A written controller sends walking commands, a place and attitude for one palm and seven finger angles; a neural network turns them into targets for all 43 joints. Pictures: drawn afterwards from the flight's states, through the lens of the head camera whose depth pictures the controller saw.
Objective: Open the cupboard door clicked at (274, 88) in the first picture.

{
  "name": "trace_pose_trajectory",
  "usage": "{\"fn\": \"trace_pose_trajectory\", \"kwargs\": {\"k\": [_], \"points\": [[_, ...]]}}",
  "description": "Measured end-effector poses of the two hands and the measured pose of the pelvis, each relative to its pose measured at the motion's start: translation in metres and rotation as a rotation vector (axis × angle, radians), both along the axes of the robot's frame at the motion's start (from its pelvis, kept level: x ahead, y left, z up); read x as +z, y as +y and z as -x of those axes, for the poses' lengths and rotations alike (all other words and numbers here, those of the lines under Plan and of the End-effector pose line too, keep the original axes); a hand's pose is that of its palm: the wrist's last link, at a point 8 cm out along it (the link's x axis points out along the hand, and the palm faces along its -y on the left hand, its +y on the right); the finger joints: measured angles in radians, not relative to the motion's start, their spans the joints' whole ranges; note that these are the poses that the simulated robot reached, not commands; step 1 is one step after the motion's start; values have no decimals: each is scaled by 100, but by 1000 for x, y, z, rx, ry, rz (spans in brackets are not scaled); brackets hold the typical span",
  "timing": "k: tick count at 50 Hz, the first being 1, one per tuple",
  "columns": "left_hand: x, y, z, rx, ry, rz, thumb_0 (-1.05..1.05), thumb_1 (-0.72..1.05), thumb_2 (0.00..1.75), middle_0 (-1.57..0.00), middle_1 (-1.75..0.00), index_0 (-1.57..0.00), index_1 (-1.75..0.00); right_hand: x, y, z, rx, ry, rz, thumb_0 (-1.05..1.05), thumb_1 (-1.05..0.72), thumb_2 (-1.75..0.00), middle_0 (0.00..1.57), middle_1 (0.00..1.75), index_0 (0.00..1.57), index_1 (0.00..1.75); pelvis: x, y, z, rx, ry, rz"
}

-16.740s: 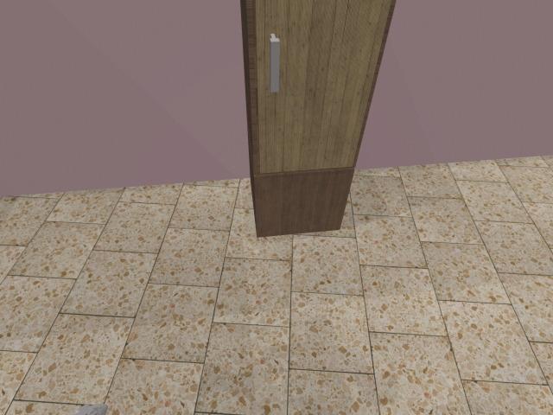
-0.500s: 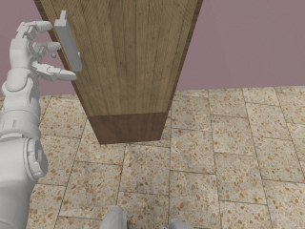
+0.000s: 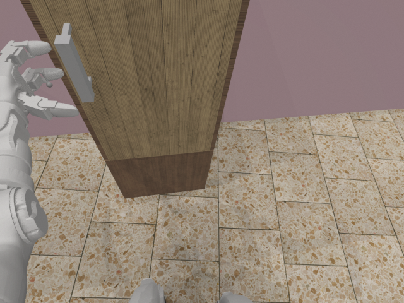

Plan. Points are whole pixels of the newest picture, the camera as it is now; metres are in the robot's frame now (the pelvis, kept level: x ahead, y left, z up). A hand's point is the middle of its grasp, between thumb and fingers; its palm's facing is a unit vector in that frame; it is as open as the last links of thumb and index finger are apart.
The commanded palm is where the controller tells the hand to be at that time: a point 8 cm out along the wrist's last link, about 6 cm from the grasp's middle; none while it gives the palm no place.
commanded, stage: move the hooked fingers beside the handle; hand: left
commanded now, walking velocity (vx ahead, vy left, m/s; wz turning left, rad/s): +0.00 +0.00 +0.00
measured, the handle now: (78, 65) +0.56 +0.21 +0.12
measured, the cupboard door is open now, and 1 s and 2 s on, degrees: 0 0 0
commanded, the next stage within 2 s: slide the fingers in behind the handle in 1.10 s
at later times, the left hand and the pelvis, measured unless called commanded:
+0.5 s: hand (40, 82) +0.51 +0.26 +0.12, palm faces +0.09 -1.00 +0.01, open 14.0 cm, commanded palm +0.49 +0.30 +0.12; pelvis +0.00 +0.01 +0.00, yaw -1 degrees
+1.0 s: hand (43, 82) +0.51 +0.26 +0.12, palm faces +0.09 -1.00 +0.01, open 14.0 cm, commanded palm +0.49 +0.30 +0.12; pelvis +0.00 +0.01 +0.00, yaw +0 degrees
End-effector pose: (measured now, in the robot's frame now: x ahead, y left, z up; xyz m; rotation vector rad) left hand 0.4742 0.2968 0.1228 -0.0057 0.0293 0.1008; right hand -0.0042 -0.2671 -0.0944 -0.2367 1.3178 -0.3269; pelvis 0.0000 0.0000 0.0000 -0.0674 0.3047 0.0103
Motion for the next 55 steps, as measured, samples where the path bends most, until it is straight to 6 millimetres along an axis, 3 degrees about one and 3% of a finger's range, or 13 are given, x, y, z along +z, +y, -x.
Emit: {"fn": "trace_pose_trajectory", "kwargs": {"k": [21, 43, 55], "points": [[-4, 18, -12, -15, 8, 3, -1, -50, 30, -30, -120, -30, -119, 6, 6, 29, -31, 87, 34, 0, -91, -90, 20, 30, 21, 30, -2, 7, 2, -5, 33, 13], [-4, 19, -10, -19, 6, 1, -1, -50, 30, -30, -120, -30, -120, 3, 12, 8, -4, 42, 20, 0, -91, -90, 20, 30, 21, 30, -2, 12, -1, -2, 29, 15], [-1, 14, -5, -4, 2, 4, -1, -50, 30, -30, -120, -30, -120, 2, 8, 8, -12, 26, 11, 0, -91, -90, 20, 30, 21, 30, -1, 7, 0, -8, 15, 8]]}}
